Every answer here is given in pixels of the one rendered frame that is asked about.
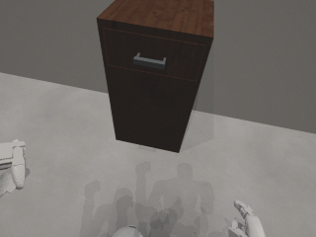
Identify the handle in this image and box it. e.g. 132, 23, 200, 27
133, 52, 167, 70

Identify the robot right hand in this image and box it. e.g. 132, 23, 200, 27
228, 199, 266, 237

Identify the robot left hand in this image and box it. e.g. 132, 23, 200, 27
0, 139, 31, 197

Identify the cabinet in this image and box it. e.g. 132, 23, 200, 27
96, 0, 214, 153

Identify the drawer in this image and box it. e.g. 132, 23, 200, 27
104, 28, 205, 81

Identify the left robot thigh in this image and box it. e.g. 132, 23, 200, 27
112, 227, 143, 237

